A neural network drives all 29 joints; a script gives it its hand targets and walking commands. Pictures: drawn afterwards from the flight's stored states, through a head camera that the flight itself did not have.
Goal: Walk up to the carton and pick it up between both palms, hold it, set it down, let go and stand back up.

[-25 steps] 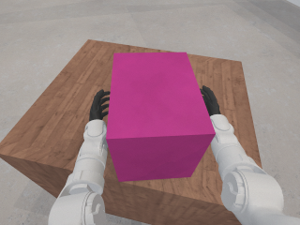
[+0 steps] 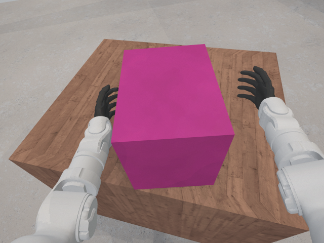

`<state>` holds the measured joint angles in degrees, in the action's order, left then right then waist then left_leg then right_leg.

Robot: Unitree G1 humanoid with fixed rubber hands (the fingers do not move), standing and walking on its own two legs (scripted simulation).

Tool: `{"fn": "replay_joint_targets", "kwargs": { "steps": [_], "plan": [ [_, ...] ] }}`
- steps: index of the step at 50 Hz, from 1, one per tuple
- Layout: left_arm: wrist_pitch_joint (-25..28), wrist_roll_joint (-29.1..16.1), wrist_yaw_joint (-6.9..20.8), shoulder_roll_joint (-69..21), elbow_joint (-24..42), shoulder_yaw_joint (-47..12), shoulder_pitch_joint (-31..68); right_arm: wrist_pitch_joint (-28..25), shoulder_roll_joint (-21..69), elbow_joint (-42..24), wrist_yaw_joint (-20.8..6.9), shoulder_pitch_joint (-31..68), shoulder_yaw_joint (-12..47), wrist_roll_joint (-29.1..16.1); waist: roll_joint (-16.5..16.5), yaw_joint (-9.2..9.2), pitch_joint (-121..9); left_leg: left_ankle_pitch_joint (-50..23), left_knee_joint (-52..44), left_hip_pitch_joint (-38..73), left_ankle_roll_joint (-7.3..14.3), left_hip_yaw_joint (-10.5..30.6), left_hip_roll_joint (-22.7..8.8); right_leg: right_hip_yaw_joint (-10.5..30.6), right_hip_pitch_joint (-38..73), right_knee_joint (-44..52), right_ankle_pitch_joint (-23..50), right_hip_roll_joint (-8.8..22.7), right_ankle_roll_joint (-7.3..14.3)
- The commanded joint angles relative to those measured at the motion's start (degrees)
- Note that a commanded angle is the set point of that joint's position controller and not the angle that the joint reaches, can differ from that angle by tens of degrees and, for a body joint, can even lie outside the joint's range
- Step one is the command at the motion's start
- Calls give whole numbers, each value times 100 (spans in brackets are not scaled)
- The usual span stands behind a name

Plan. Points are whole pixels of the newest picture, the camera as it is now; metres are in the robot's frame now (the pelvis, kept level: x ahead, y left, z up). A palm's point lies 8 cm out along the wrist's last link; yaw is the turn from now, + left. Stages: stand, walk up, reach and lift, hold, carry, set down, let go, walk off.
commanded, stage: set down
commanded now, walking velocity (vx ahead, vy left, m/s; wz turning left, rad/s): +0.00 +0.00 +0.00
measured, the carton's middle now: (169, 117) +0.45 +0.09 +0.04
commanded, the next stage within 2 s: none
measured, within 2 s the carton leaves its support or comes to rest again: neither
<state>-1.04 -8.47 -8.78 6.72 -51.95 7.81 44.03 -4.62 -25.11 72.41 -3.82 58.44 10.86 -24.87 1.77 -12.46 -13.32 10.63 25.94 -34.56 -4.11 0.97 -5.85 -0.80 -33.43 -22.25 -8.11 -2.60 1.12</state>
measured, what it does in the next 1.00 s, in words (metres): stands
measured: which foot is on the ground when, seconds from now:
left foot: down 0.00-1.00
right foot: down 0.00-1.00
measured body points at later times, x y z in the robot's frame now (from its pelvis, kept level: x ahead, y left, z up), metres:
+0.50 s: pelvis +0.00 +0.00 +0.01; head +0.03 -0.01 +0.46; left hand +0.39 +0.26 +0.19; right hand +0.50 -0.14 +0.21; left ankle +0.00 +0.16 -0.73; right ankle +0.01 -0.11 -0.74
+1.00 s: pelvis +0.00 +0.00 +0.01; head +0.02 -0.01 +0.46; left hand +0.37 +0.25 +0.19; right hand +0.48 -0.17 +0.19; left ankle +0.00 +0.16 -0.73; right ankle +0.01 -0.11 -0.73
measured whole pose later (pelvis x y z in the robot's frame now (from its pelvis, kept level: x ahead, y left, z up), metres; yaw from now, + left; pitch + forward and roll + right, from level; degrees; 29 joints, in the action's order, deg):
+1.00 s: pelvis +0.00 +0.00 +0.01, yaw +1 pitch +7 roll -1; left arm -40.4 -7.7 -9.4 9.2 -14.1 13.5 40.2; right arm 19.3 -30.9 49.8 -4.8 55.8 8.6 -27.2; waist 2.6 -8.5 -5.0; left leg 8.4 18.8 -17.4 -3.7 0.3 -4.6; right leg -0.4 -17.4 -17.9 -7.4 -1.3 0.8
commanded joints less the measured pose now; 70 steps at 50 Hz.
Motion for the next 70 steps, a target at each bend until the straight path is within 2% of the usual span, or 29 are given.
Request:
{"fn": "replay_joint_targets", "kwargs": {
  "steps": [1,4,7,8,9,11,13,15,16,17,19,21,23,25,27,32,33,35,36,41,45,48,50,53,57,59,62,68,70],
  "plan": [
    [164,76,75,1076,1127,248,2580,-120,-637,-990,-25,2937,-92,-60,-913,-18,-3421,-1880,-51,596,206,-510,665,157,3422,-425,2642,-58,-234],
    [-271,-59,-38,1291,2246,235,2790,-2,-1098,-1943,-61,3105,-198,-258,-718,-2,-3925,-2269,1,1254,79,-522,727,75,3402,-330,2870,-162,-258],
    [-775,-88,25,1215,1695,206,2529,438,-995,-1510,-59,2952,-221,-208,-946,88,-2907,-1609,-244,1137,206,-484,706,98,3171,-133,2113,-142,-210],
    [-897,-128,-42,1532,2403,374,2714,466,-1188,-2248,-61,3113,-298,-175,-995,31,-3374,-1787,-251,1265,195,-530,736,88,3430,-129,2300,-158,-237],
    [-980,-92,38,1261,1201,226,2162,602,-787,-1642,-61,2770,-59,-128,-1436,187,-2545,-1379,-299,874,315,-467,729,179,3448,-125,2148,-103,-257],
    [-1089,-229,-23,1401,2340,182,2842,801,-1124,-1894,-121,3121,-322,-258,-781,122,-2994,-1496,-390,1273,237,-488,696,112,3425,-70,1794,-129,-156],
    [-1485,-230,-45,1545,2606,348,2726,940,-1174,-2529,-76,3210,-307,-318,-921,118,-3226,-2027,-278,1342,175,-509,768,103,3679,-127,2583,-171,-215],
    [-1908,-218,-61,1510,3241,359,2879,1183,-1379,-2547,-37,3282,-419,-415,-614,209,-3281,-2294,-321,1681,87,-474,754,71,3734,-11,2930,-188,-208],
    [-2098,-180,-22,1256,2372,229,2572,1380,-1336,-1817,-69,3010,-496,-318,-673,369,-2450,-1921,-386,1583,93,-439,754,19,3356,83,2316,-200,-183],
    [-2219,-216,-39,1402,3183,232,2755,1413,-1404,-2485,-68,3202,-461,-319,-545,259,-2826,-2028,-430,1764,53,-506,799,4,3633,75,2439,-192,-196],
    [-2469,-204,-72,1450,3243,319,2673,1557,-1409,-2415,-72,3070,-554,-231,-636,374,-2615,-2160,-454,1999,63,-438,776,-90,3404,148,2203,-236,-186],
    [-2748,-263,-199,1487,3955,292,3000,1698,-1661,-2606,-155,3212,-751,-300,-281,424,-2901,-2282,-394,2501,-58,-404,758,-176,3010,260,1730,-275,-85],
    [-2949,-250,-179,1305,3273,266,2906,1888,-1458,-2064,-222,3163,-528,-286,-379,309,-2224,-2027,-404,2330,14,-400,748,-97,2716,307,1338,-273,-40],
    [-3223,-284,-231,1466,4043,343,3052,1994,-1750,-2645,-278,3407,-652,-309,-337,377,-2742,-2369,-422,2673,-55,-442,765,-160,2908,280,1719,-300,-55],
    [-3318,-237,-216,1481,3404,321,3077,2101,-1588,-2088,-257,3369,-603,-317,-269,295,-2197,-2103,-469,2267,-2,-483,791,-74,2693,327,1363,-243,-61],
    [-3657,-128,-237,1610,3908,532,3096,2318,-1683,-2515,-239,3496,-473,-373,-220,150,-2433,-2258,-474,2360,-22,-451,779,-17,3108,275,1716,-257,-82],
    [-3704,-94,-239,1649,4040,487,3125,2336,-1752,-2395,-260,3371,-670,-276,-200,328,-2503,-2200,-503,2505,-26,-502,785,-75,3094,271,1658,-274,-101],
    [-3702,-206,-214,1578,3986,471,3101,2410,-1596,-2548,-247,3476,-402,-305,-360,231,-2406,-2156,-485,2336,-11,-474,790,-25,3114,235,1696,-263,-87],
    [-3769,-187,-170,1461,3846,402,2961,2445,-1635,-2273,-255,3246,-493,-225,-515,453,-2153,-2122,-565,2435,22,-413,748,-54,3026,361,1637,-268,-108],
    [-3752,-95,-132,1424,3757,530,2740,2338,-1566,-2699,-213,3454,-456,-271,-609,336,-2081,-2090,-521,2155,83,-393,804,2,3284,225,1793,-220,-87],
    [-3693,112,-79,1194,4269,593,1830,2228,-1508,-2531,-200,2221,-376,-246,-493,393,-1964,-2411,-566,2643,51,-373,760,7,3392,226,2072,-272,-121],
    [-3666,194,-71,1331,4821,832,2031,2087,-1550,-3306,-88,2611,-621,-166,-497,314,-2298,-2339,-550,2338,78,-435,851,74,3656,115,2469,-233,-183],
    [-3624,114,-34,1047,5223,654,1324,1932,-1646,-3698,-58,1940,-717,-278,-655,492,-2396,-2635,-453,2640,71,-360,846,6,3766,62,2749,-258,-202],
    [-3613,283,-11,1255,5466,948,1430,1932,-1589,-4105,14,2056,-713,-162,-686,430,-2240,-2341,-532,2605,152,-433,876,101,3743,76,2582,-224,-207],
    [-3561,65,-54,1066,6150,649,1053,1855,-1806,-4443,-25,1553,-1106,-225,-524,708,-2338,-2137,-493,2853,187,-361,817,55,3391,115,2125,-202,-169],
    [-3566,41,-101,1215,5843,742,1128,1864,-1772,-4680,-84,1728,-1051,-256,-615,553,-2129,-1886,-495,2632,249,-397,829,50,3217,169,1625,-221,-113],
    [-3606,174,-40,750,6025,497,-66,1825,-1512,-4185,-165,321,-862,-257,-448,741,-1587,-1983,-522,2970,220,-366,765,102,3271,240,1662,-154,-64],
    [-3490,203,-130,890,6155,405,266,1741,-1457,-4683,-220,435,-1229,33,-242,727,-1194,-1274,-658,2965,280,-319,703,27,2646,436,421,-152,53],
    [-3442,267,-169,868,5927,579,-67,1712,-1338,-4961,-263,361,-1065,-48,-626,529,-1145,-1157,-728,2831,368,-389,733,115,2796,455,328,-120,6]
  ]
}}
